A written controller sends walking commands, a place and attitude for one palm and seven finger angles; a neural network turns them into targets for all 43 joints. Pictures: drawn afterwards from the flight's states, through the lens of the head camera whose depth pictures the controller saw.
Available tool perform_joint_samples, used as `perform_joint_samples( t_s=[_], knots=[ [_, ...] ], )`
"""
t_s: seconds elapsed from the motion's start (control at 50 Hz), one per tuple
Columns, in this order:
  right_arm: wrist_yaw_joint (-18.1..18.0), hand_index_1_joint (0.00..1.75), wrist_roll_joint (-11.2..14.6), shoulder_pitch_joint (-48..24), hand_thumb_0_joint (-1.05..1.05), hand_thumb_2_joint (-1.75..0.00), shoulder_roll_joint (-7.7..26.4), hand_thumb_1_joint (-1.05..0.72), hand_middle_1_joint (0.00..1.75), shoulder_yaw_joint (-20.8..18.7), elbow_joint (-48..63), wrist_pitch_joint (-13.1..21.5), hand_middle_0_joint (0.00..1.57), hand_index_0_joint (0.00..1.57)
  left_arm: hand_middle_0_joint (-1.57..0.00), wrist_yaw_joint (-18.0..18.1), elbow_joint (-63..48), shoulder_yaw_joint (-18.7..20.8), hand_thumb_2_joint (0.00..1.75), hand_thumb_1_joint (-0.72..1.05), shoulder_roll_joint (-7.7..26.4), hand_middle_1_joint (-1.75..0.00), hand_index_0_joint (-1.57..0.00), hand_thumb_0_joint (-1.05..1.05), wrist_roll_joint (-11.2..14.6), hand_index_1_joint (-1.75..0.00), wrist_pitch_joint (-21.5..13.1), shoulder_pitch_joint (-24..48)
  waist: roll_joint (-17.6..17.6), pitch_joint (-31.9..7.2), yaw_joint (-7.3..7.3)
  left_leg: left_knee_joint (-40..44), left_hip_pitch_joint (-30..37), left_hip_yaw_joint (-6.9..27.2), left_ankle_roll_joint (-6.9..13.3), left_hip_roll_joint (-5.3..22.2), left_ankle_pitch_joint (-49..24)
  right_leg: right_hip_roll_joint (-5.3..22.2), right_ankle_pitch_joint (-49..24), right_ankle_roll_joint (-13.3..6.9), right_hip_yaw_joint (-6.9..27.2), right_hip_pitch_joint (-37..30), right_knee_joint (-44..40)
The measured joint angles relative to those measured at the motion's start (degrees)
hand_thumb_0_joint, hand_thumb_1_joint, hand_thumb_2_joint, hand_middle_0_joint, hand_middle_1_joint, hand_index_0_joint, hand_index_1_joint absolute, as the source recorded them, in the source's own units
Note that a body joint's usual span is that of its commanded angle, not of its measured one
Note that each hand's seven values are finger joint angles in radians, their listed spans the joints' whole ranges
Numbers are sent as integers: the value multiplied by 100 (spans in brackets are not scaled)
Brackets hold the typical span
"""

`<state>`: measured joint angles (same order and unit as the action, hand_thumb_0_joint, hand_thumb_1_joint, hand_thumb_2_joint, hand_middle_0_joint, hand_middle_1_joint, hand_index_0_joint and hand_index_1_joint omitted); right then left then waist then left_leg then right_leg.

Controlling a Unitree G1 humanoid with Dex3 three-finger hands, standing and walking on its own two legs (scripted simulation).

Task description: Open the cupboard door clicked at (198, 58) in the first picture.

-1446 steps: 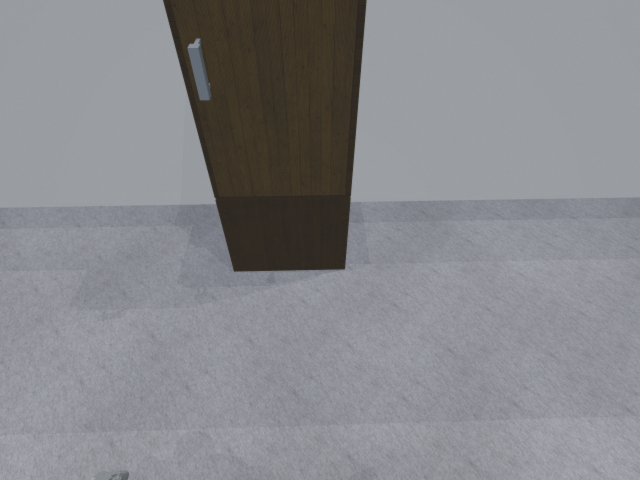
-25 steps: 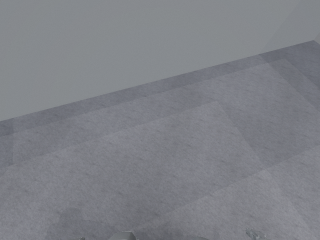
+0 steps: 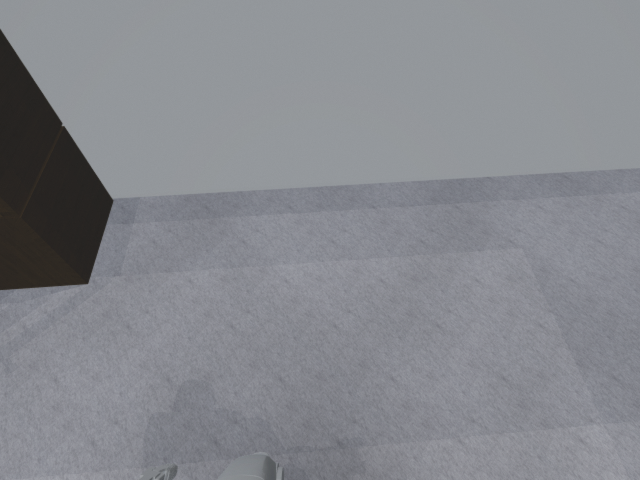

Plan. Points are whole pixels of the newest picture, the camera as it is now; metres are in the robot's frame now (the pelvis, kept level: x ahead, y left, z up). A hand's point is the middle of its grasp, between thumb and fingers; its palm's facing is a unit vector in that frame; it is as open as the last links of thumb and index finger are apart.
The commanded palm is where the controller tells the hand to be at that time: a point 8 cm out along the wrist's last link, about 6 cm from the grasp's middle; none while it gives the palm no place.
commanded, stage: turn to face it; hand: left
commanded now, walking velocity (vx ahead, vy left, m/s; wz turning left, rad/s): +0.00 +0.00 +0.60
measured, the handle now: out of the picture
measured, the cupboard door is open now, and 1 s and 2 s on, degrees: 44 44 44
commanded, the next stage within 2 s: take the last steps up to it in 1.24 s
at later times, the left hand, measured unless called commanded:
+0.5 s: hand out of the picture +0.05 +0.21 -0.15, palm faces +0.30 -0.90 -0.30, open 7.4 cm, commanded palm none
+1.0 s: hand out of the picture +0.00 +0.22 -0.16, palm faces +0.57 -0.77 -0.28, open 7.4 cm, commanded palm none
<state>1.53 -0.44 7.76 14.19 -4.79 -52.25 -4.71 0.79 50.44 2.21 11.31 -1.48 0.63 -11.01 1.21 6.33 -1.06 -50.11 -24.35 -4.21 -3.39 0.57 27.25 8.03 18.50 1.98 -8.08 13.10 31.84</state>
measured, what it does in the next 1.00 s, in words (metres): steps on the spot, turning left: left foot, then right foot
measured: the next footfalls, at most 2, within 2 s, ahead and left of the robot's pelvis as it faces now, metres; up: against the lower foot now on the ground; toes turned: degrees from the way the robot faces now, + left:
left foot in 0.08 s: +0.05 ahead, +0.12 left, +0.00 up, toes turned +8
right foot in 0.42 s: +0.08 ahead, -0.14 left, +0.00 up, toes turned +13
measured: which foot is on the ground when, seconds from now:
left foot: up 0.00-0.06, down 0.08-0.42, up 0.44-0.70, down 0.72-1.00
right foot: down 0.00-0.08, up 0.10-0.40, down 0.42-0.72, up 0.74-1.00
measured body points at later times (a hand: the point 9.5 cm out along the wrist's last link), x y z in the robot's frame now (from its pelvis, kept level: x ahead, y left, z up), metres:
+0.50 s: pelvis +0.02 -0.02 -0.01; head +0.07 -0.03 +0.44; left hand +0.04 +0.26 -0.13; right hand +0.17 -0.25 -0.16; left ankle -0.02 +0.10 -0.69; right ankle +0.04 -0.15 -0.74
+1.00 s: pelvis +0.04 -0.02 +0.00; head +0.09 +0.01 +0.44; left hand -0.03 +0.26 -0.14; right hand +0.26 -0.18 -0.15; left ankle -0.01 +0.10 -0.74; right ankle +0.12 -0.13 -0.72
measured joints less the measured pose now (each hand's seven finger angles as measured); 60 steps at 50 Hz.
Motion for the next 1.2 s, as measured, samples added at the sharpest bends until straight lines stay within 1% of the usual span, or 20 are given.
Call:
perform_joint_samples(
  t_s=[0.06, 0.08, 0.12, 0.16, 0.22, 0.38, 0.42, 0.46, 0.5, 0.54, 0.66, 0.7, 0.72, 0.78, 0.84, 0.92, 1.02, 1.08, 1.12, 1.2],
  knots=[
    [20, 29, 5, -61, 0, -90, -12, -91, 30, 54, 93, 84, 20, 19, -21, -49, 47, 7, 90, 90, 23, -30, -21, 0, 27, -30, 0, -103, 117, 7, 36, 1264, 483, -135, 82, -26, -653, 164, 219, 115, -197, 73, 333],
    [28, 29, -10, -53, 0, -90, 20, -90, 30, 66, 151, 144, 20, 19, -21, -68, 47, 23, 90, 90, 30, -30, -21, 0, 51, -30, 29, -158, 76, -41, 35, 1572, 566, -71, 302, 3, -1187, 184, 330, 160, -260, 229, 656],
    [-7, 29, -39, -117, 0, -90, -39, -90, 30, 81, 187, 236, 20, 19, -21, -55, 125, 60, 90, 90, 138, -30, -21, 0, 64, -30, 161, -103, 176, 18, 73, 1303, 427, -11, 559, -67, -1135, 141, 1068, 248, 76, 689, 1785],
    [-71, 29, -62, -95, 0, -90, -107, -90, 30, 118, 214, 284, 20, 20, -21, -24, 237, 112, 90, 90, 228, -30, -21, 0, 65, -30, 278, -6, 197, 26, 85, 1298, 429, 101, 567, -90, -982, -39, 1194, 272, 379, 1097, 2711],
    [-144, 29, -78, -12, 0, -90, -151, -90, 30, 148, 180, 285, 20, 20, -20, -44, 270, 173, 90, 90, 290, -30, -20, 0, 64, -30, 322, 124, 117, -1, 108, 1624, 535, 305, 479, -113, -1145, -212, 851, 276, 584, 1409, 3096],
    [-132, 29, -97, 184, 0, -90, -132, -90, 30, 96, 13, 146, 20, 20, -20, -59, 10, 185, 90, 91, 287, -30, -20, 0, 91, -30, 176, 276, -254, -127, 30, 1867, 489, 945, 313, -158, -1370, -577, 412, 155, 674, 738, 960],
    [-117, 29, -55, 255, 0, -90, -127, -90, 30, 56, 21, 97, 20, 20, -20, -44, -94, 174, 90, 90, 315, -30, -20, 0, 65, -30, 71, 214, -200, -234, 47, 1548, 269, 1004, 255, -281, -1134, -532, 149, -18, 724, 380, 55],
    [-101, 29, -50, 197, 0, -90, -10, -90, 30, -15, -21, 44, 20, 20, -20, 0, -81, 140, 90, 90, 187, -30, -20, 0, 33, -30, 20, 235, -368, -153, 29, 494, -95, 965, 214, -276, -304, -519, 81, -124, 563, 394, 210],
    [-85, 29, -54, 143, 0, -90, 68, -90, 30, -58, -67, 1, 20, 20, -20, 32, -72, 95, 90, 90, 70, -30, -20, 0, 34, -30, 8, 181, -422, -85, -3, -618, -394, 749, 148, -238, -46, -435, 57, -117, 407, 263, 181],
    [-61, 29, -39, 100, 0, -90, 71, -90, 30, -58, -86, -20, 20, 20, -20, 48, -44, 62, 90, 90, 5, -30, -20, 0, 29, -30, 13, 109, -338, -44, -28, -1004, -447, 482, 64, -143, 1, -314, 30, -93, 290, 97, 54],
    [8, 29, 8, -73, 0, -90, -24, -91, 30, 25, -1, 21, 20, 19, -21, -17, 60, 8, 90, 90, -28, -30, -21, 0, 3, -30, -13, -70, 44, 38, 38, 525, 170, -39, 31, -25, -178, 57, 152, 30, -65, -94, 59],
    [24, 29, 2, -112, 0, -90, -21, -91, 30, 61, 78, 90, 20, 19, -21, -48, 89, 23, 90, 90, 11, -30, -21, 0, 31, -30, 1, -160, 109, 18, 55, 1374, 516, -111, 107, -42, -776, 160, 352, 112, -186, -3, 375],
    [31, 29, -16, -108, 0, -90, 15, -90, 30, 69, 142, 150, 20, 19, -21, -65, 89, 40, 90, 90, 24, -30, -21, 0, 55, -30, 32, -217, 56, -39, 53, 1617, 574, -21, 284, 3, -1326, 167, 472, 162, -237, 177, 736],
    [-40, 29, -60, -167, 0, -90, -70, -90, 30, 97, 192, 269, 20, 20, -21, -29, 216, 109, 90, 90, 186, -30, -21, 0, 68, -30, 240, -100, 169, 25, 91, 1230, 398, 97, 511, -85, -1009, 29, 1313, 238, 289, 875, 2376],
    [-130, 29, -90, -73, 0, -90, -121, -90, 30, 128, 186, 289, 20, 20, -20, -34, 281, 174, 90, 90, 267, -30, -20, 0, 67, -30, 316, 50, 92, -18, 100, 1465, 469, 322, 458, -103, -1009, -182, 1073, 248, 534, 1302, 3035],
    [-161, 29, -110, 31, 0, -90, -133, -90, 30, 146, 86, 247, 20, 20, -20, -62, 163, 194, 90, 91, 285, -30, -20, 0, 78, -30, 259, 176, -93, -52, 108, 1828, 606, 608, 397, -95, -1241, -355, 866, 222, 625, 1264, 2316],
    [-142, 29, -74, 174, 0, -90, -146, -90, 30, 114, 8, 137, 20, 20, -20, -62, -14, 160, 90, 91, 296, -30, -20, 0, 76, -30, 88, 147, -208, -205, 85, 1630, 493, 898, 235, -171, -1137, -509, 155, 94, 611, 502, 330],
    [-112, 29, -44, 135, 0, -90, -49, -90, 30, 36, -46, 52, 20, 20, -20, -20, 4, 112, 90, 90, 169, -30, -20, 0, 26, -30, -3, 127, -323, -155, 82, 206, 30, 843, 217, -242, -91, -442, -50, -103, 471, 462, 396],
    [-96, 29, -44, 96, 0, -90, -2, -90, 30, 1, -108, -3, 20, 20, -20, 9, 34, 72, 90, 90, 54, -30, -20, 0, 23, -30, 6, 53, -359, -138, 64, -784, -221, 676, 188, -215, 30, -388, 56, -121, 363, 322, 312],
    [-82, 29, -11, 32, 0, -90, -55, -90, 30, 34, -164, 15, 20, 20, -20, 17, 144, 13, 90, 90, -71, -30, -20, 0, 0, -30, -20, -95, -163, -109, 55, -644, -86, 296, 89, -101, 83, -217, -27, -81, 225, 54, -30]
  ],
)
